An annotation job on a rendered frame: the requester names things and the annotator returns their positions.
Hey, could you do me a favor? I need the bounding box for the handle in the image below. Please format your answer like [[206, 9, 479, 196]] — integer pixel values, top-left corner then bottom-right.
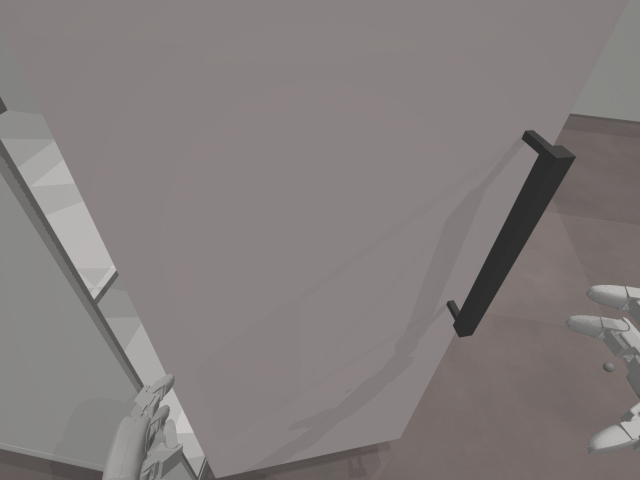
[[446, 130, 576, 337]]

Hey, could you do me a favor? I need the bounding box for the right robot hand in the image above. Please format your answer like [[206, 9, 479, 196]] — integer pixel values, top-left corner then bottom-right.
[[565, 285, 640, 455]]

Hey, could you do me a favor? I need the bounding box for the fridge door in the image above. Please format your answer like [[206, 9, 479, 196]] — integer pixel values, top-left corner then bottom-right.
[[0, 0, 629, 478]]

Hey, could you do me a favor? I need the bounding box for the left robot hand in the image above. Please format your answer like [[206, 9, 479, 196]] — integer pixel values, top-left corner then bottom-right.
[[102, 374, 183, 480]]

